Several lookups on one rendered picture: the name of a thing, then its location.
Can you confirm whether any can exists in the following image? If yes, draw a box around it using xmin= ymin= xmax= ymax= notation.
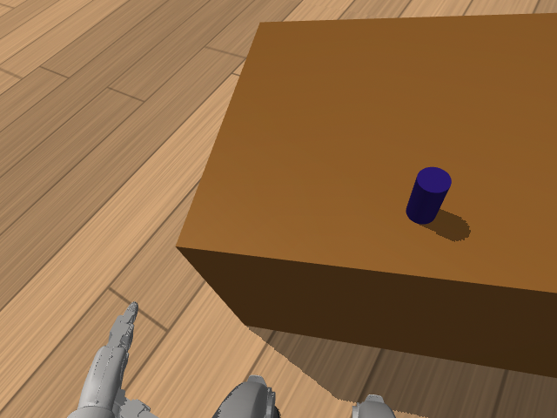
xmin=406 ymin=167 xmax=452 ymax=225

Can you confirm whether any left robot hand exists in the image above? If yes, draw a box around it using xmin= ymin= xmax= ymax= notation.
xmin=77 ymin=301 xmax=158 ymax=418

